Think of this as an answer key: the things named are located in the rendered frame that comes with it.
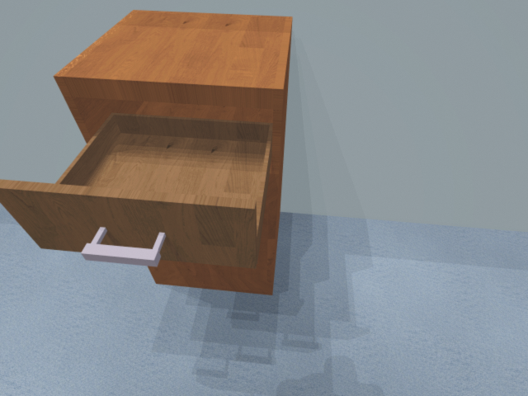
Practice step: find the drawer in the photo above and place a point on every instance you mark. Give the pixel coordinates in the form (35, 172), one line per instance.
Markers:
(202, 182)

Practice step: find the handle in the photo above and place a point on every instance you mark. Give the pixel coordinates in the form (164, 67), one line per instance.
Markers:
(95, 251)

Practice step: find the cabinet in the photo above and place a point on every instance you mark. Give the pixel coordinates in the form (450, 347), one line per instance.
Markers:
(195, 65)

